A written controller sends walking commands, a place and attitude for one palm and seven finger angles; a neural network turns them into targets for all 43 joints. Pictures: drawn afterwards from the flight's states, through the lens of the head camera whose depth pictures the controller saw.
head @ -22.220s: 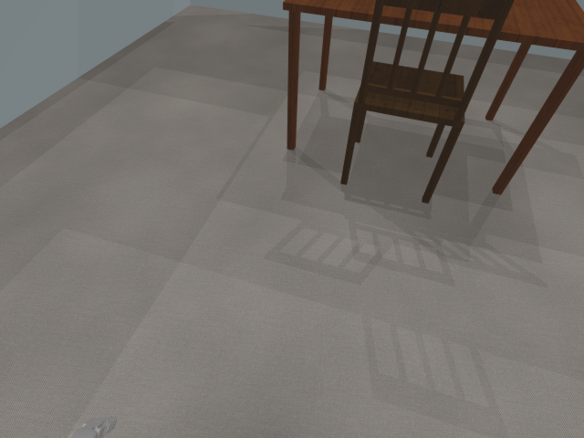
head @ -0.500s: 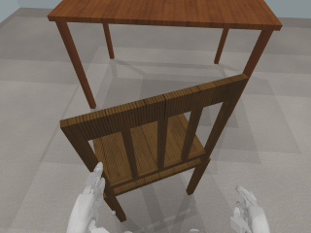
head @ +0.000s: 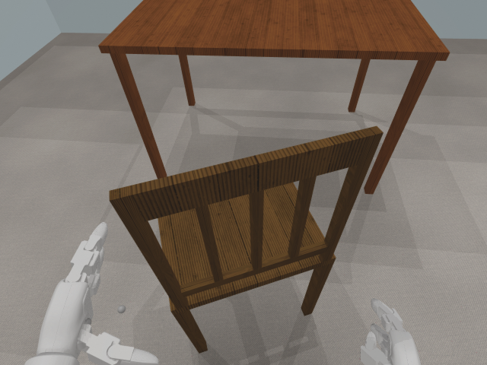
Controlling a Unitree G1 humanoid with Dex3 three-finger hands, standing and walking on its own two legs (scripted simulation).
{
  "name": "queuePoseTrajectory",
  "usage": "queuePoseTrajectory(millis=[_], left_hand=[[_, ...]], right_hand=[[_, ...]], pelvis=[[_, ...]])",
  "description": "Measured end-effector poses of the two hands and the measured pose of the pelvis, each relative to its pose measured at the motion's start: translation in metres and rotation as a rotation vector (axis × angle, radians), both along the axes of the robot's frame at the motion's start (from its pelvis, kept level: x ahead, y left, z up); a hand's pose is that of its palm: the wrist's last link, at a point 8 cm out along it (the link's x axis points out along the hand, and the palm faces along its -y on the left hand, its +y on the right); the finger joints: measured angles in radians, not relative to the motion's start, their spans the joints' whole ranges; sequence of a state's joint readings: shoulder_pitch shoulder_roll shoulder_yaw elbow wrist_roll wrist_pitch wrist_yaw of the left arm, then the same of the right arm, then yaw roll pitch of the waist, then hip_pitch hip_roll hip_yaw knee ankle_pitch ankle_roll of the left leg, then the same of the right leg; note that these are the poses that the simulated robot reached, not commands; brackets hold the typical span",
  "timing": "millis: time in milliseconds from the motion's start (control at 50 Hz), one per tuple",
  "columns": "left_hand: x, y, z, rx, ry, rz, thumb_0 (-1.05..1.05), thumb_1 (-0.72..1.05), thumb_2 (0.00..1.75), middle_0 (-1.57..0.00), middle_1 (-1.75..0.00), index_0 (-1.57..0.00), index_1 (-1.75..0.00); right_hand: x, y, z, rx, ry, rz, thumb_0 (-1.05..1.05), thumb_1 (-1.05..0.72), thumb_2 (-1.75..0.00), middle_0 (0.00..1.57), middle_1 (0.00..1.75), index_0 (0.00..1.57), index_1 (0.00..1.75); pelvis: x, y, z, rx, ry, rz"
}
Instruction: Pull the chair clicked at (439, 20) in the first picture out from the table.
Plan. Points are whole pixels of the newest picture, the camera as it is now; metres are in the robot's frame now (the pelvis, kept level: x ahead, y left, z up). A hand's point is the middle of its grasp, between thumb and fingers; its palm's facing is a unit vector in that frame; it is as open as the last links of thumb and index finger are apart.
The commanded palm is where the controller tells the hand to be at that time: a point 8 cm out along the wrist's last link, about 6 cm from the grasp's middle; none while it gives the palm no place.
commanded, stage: draw the hand back to the body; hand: left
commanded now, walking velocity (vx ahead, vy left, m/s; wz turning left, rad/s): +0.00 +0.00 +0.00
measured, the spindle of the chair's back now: (256, 233) +0.37 +0.01 -0.04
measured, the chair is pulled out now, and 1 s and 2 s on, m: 0.55 0.55 0.55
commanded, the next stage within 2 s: step back with the hand held close in 0.96 s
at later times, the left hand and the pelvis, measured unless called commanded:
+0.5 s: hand (46, 236) +0.23 +0.25 +0.18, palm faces +0.42 -0.80 -0.42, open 10.5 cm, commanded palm +0.18 +0.30 +0.20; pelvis +0.04 +0.00 +0.04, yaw -1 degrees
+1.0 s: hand (29, 219) +0.24 +0.27 +0.20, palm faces +0.44 -0.79 -0.42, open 7.4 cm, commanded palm +0.19 +0.31 +0.22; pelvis +0.04 +0.01 +0.04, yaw -2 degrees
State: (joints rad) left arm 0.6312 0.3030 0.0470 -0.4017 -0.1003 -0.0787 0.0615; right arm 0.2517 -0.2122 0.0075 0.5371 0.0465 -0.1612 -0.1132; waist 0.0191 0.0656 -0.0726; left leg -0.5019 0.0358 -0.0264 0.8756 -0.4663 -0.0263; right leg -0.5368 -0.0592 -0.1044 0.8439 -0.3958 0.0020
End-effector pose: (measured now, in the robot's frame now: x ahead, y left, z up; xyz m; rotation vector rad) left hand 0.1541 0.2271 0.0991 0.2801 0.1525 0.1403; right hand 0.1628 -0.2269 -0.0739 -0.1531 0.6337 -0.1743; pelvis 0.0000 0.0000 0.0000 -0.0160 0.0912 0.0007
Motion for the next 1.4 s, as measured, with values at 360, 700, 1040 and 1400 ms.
queuePoseTrajectory(millis=[360, 700, 1040, 1400], left_hand=[[0.023, 0.044, 0.072, 0.163, -0.136, 0.209, -0.01, 0.19, 0.56, -0.11, -0.16, -0.12, -0.16], [0.046, 0.08, 0.121, 0.265, -0.285, 0.285, 0.01, 0.77, 0.84, -0.19, -0.28, -0.19, -0.28], [0.043, 0.079, 0.116, 0.242, -0.274, 0.257, 0.01, 0.88, 0.9, -0.21, -0.3, -0.21, -0.3], [0.032, 0.075, 0.113, 0.328, -0.228, 0.113, 0.01, 0.89, 0.9, -0.21, -0.3, -0.21, -0.3]], right_hand=[[0.048, 0.005, 0.038, -0.012, -0.028, 0.052, 0.01, -0.9, -0.9, 0.2, 0.3, 0.2, 0.3], [0.053, 0.01, 0.031, 0.007, 0.058, 0.06, 0.01, -0.9, -0.9, 0.2, 0.3, 0.2, 0.3], [0.039, 0.007, 0.034, -0.006, 0.064, 0.036, 0.01, -0.9, -0.9, 0.2, 0.3, 0.2, 0.3], [0.0, 0.0, 0.034, -0.029, 0.12, -0.058, 0.01, -0.9, -0.9, 0.2, 0.3, 0.2, 0.3]], pelvis=[[0.031, 0.003, 0.035, 0.008, -0.131, -0.012], [0.044, 0.009, 0.042, 0.002, -0.141, -0.027], [0.039, 0.013, 0.043, 0.001, -0.15, -0.036], [0.005, 0.022, 0.042, 0.009, -0.088, -0.066]])
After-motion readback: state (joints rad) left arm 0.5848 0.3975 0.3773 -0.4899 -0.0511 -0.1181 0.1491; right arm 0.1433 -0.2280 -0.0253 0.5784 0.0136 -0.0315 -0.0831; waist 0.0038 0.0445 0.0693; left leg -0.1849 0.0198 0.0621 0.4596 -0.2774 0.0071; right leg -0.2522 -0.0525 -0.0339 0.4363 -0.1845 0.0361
